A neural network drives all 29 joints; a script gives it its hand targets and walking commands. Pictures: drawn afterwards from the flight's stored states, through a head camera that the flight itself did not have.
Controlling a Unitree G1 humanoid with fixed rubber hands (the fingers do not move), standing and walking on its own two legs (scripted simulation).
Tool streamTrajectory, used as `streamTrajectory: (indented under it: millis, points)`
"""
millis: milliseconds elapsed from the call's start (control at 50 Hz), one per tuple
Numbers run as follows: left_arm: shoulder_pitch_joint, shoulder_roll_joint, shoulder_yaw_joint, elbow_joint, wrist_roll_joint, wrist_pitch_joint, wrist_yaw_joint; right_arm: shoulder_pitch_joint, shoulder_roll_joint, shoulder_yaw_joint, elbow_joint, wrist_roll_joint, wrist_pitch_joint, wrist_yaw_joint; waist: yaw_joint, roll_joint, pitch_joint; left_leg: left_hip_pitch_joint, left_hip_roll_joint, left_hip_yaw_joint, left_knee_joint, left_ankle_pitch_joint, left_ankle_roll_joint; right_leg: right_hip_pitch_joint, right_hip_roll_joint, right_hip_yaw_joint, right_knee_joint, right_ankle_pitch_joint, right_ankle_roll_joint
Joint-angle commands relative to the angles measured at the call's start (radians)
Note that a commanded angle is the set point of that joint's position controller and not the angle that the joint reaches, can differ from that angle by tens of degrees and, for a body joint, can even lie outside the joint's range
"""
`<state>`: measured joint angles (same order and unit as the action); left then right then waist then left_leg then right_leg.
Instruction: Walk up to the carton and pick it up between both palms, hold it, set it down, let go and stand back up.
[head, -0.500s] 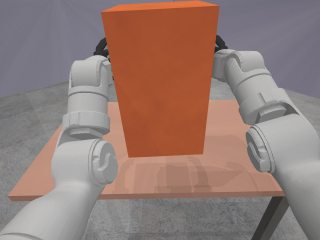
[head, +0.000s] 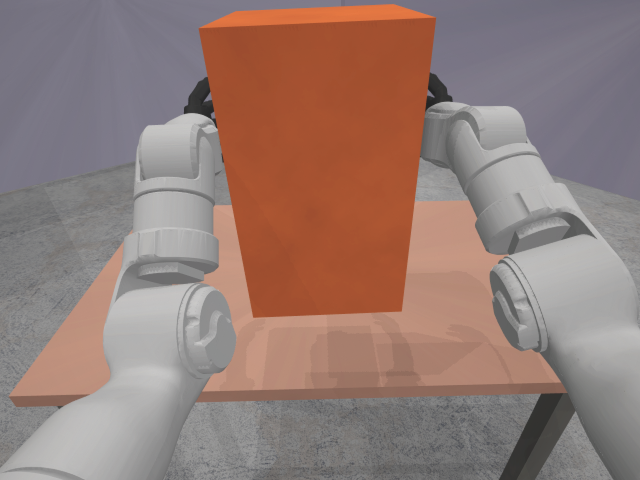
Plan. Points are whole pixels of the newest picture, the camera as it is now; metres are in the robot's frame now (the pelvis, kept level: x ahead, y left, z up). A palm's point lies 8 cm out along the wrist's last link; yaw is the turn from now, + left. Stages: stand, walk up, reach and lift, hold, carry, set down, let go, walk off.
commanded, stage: hold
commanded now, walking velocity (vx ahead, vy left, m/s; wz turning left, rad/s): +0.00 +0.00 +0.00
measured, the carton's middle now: (321, 165) +0.35 +0.00 +0.31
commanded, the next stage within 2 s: none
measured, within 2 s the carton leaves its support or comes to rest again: neither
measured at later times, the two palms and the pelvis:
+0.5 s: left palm (201, 136) +0.37 +0.13 +0.34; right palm (436, 127) +0.37 -0.14 +0.34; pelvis +0.00 +0.00 +0.00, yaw +0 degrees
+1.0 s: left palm (203, 130) +0.37 +0.13 +0.35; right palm (441, 124) +0.36 -0.14 +0.35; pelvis +0.00 +0.00 +0.00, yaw +0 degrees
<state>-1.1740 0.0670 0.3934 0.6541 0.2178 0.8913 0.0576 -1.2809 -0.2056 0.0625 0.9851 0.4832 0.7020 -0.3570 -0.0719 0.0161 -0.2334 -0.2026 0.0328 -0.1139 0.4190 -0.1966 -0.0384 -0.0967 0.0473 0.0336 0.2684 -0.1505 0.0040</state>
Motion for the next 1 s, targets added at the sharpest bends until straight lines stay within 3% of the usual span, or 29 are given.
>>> streamTrajectory:
  millis: [0, 480, 500, 520, 620, 780, 980]
  points:
    - [-0.78, -0.611, -0.271, -0.114, -0.155, -0.086, -0.133, -0.882, 0.672, 0.059, -0.382, 0.179, -0.037, 0.148, -0.007, 0.044, -0.31, 0.126, -0.07, 0.059, -0.024, 0.251, -0.041, 0.077, 0.059, -0.01, -0.013, 0.161, 0.03]
    - [-0.782, -0.594, -0.252, -0.087, -0.155, -0.095, -0.135, -0.895, 0.681, 0.055, -0.384, 0.176, -0.038, 0.143, -0.006, 0.024, -0.316, 0.123, -0.077, 0.06, -0.023, 0.23, -0.031, 0.072, 0.052, -0.007, -0.017, 0.172, 0.038]
    - [-0.833, -0.6, -0.312, -0.152, -0.206, -0.098, -0.13, -0.916, 0.701, 0.09, -0.425, 0.201, -0.04, 0.143, -0.041, 0.01, -0.387, 0.156, -0.071, 0.066, 0.005, 0.269, -0.035, 0.095, 0.053, -0.012, -0.004, 0.232, 0.048]
    - [-0.827, -0.606, -0.316, -0.16, -0.215, -0.092, -0.126, -0.902, 0.698, 0.09, -0.425, 0.212, -0.03, 0.139, -0.05, 0.024, -0.386, 0.16, -0.073, 0.065, 0.016, 0.282, -0.04, 0.096, 0.055, -0.013, 0.003, 0.261, 0.048]
    - [-0.786, -0.587, -0.272, -0.092, -0.181, -0.081, -0.134, -0.895, 0.674, 0.086, -0.405, 0.211, -0.017, 0.143, -0.022, 0.027, -0.306, 0.126, -0.072, 0.064, -0.016, 0.221, -0.031, 0.074, 0.046, -0.006, -0.018, 0.196, 0.05]
    - [-0.807, -0.6, -0.254, -0.055, -0.174, -0.084, -0.121, -0.906, 0.657, 0.055, -0.344, 0.205, -0.022, 0.164, -0.01, 0.049, -0.28, 0.114, -0.058, 0.059, -0.032, 0.197, -0.038, 0.056, 0.058, -0.015, -0.022, 0.137, 0.034]
    - [-0.843, -0.6, -0.248, -0.035, -0.184, -0.11, -0.114, -0.916, 0.66, 0.025, -0.295, 0.187, -0.041, 0.172, -0.026, 0.049, -0.303, 0.105, -0.056, 0.056, -0.028, 0.176, -0.037, 0.052, 0.053, -0.01, -0.02, 0.128, 0.03]
